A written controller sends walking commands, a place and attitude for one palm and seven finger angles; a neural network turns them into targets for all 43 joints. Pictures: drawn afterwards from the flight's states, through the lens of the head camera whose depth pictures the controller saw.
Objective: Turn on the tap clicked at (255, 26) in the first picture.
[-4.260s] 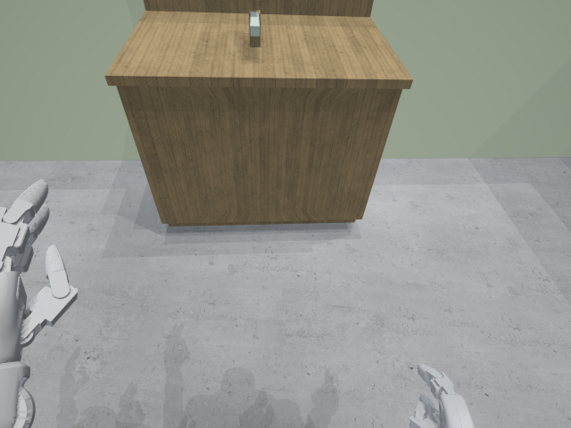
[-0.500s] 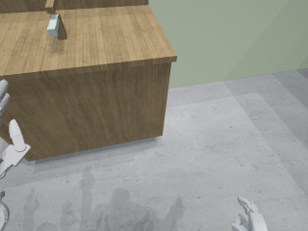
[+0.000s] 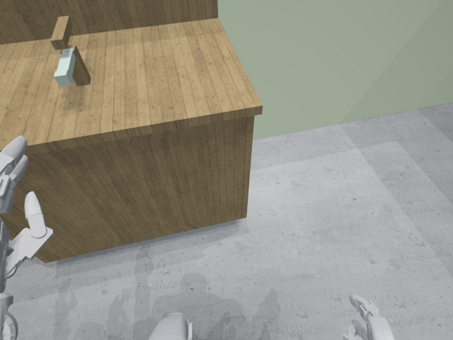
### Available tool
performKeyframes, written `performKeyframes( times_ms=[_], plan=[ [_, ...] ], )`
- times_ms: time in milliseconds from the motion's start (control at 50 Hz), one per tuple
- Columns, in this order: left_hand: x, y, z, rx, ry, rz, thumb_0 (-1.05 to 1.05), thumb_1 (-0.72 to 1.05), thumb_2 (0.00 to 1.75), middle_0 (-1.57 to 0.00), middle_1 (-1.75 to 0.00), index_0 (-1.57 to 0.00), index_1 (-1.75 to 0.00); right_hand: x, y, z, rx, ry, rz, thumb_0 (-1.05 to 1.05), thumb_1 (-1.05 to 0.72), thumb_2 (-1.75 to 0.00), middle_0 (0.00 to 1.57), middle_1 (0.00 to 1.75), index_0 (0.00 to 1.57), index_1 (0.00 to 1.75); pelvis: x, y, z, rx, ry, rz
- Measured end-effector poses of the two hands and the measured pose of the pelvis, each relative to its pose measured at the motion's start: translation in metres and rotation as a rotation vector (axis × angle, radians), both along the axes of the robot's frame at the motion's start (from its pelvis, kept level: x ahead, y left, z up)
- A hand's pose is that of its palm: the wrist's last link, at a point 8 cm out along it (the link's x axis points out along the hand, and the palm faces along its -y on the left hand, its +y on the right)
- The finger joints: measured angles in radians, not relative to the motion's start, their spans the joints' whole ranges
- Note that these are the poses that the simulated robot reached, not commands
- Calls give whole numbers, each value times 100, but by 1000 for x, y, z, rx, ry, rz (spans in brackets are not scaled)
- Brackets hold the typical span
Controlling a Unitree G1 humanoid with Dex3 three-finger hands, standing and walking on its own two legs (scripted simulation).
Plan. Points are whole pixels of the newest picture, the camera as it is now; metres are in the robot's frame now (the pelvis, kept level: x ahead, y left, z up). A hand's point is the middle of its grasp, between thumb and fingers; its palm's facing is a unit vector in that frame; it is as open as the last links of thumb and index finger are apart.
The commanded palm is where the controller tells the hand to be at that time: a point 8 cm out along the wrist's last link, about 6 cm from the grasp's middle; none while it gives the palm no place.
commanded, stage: take the last steps up to it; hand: left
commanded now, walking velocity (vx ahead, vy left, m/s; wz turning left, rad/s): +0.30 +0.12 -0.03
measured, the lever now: (63, 78) +0.65 +0.44 +0.10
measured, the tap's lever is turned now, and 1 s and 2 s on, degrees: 0 0 0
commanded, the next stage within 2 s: come to a stop and stand still in 0.80 s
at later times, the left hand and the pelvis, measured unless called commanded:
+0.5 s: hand (66, 159) +0.32 +0.25 +0.18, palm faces +0.41 -0.77 -0.49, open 7.4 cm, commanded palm +0.27 +0.29 +0.18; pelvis +0.11 +0.02 -0.02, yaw -2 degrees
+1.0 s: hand (76, 118) +0.41 +0.27 +0.18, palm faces +0.38 -0.83 -0.40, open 7.4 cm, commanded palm +0.35 +0.31 +0.18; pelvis +0.18 +0.04 -0.01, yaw -3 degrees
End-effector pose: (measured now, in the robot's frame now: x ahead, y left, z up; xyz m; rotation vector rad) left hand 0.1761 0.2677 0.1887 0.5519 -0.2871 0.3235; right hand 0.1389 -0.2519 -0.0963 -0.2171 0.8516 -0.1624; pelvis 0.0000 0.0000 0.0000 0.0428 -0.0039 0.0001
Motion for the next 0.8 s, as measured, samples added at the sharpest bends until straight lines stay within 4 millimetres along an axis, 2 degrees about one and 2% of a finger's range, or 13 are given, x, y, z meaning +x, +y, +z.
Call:
performKeyframes(
  times_ms=[60, 120, 180, 240, 320, 400, 480, 540, 680, 800],
  plan=[
    [12, 7, 7, 18, -29, -23, 2, 89, 90, -21, -30, -22, -30, 16, -1, 11, -44, -29, -10, 2, -91, -90, 20, 30, 20, 30, 15, 10, 0, 5, -4, -12],
    [28, 22, 11, 24, -90, -33, 2, 89, 90, -21, -30, -22, -30, 35, 7, 16, -75, -70, -27, 2, -91, -90, 20, 30, 20, 30, 34, 24, -6, -8, -14, -26],
    [51, 41, 6, 19, -167, -37, 1, 89, 90, -21, -30, -22, -30, 55, 22, 12, -71, -122, -60, 1, -91, -90, 20, 30, 20, 30, 49, 37, -19, -13, -26, -40],
    [76, 52, -3, -21, -151, -19, 1, 89, 90, -21, -30, -22, -30, 69, 46, 9, -8, -142, -63, 1, -91, -90, 20, 30, 20, 30, 58, 39, -18, -15, -23, -36],
    [91, 43, -3, -41, -106, -37, 2, 89, 90, -21, -30, -21, -30, 82, 75, 7, 79, -142, -34, 1, -91, -90, 20, 30, 20, 30, 71, 38, -12, -24, -7, -41],
    [94, 24, 7, 11, -82, -62, 2, 89, 90, -21, -30, -21, -30, 90, 87, -4, 137, -117, 3, 1, -90, -90, 21, 30, 20, 30, 86, 30, -11, -25, -1, -42],
    [102, 17, 9, 73, -73, -15, 2, 89, 90, -21, -30, -22, -30, 101, 79, -27, 156, -67, 27, 1, -90, -90, 21, 30, 21, 30, 102, 20, -19, -28, -11, -30],
    [114, 21, 5, 29, -58, 29, 1, 89, 90, -21, -30, -22, -30, 109, 63, -31, 132, -8, 36, 1, -90, -90, 21, 30, 21, 30, 113, 18, -14, -12, -14, -29],
    [146, 20, -2, -17, 1, 13, 2, 89, 90, -21, -30, -22, -30, 133, 25, -2, 22, -14, -10, 2, -91, -90, 21, 30, 20, 30, 136, 19, 1, 10, -4, -27],
    [166, 29, 0, -12, -55, -60, 2, 89, 90, -21, -30, -22, -30, 163, 17, 19, -75, -90, -40, 2, -91, -90, 20, 30, 20, 30, 161, 35, -8, -19, -17, -40]
  ],
)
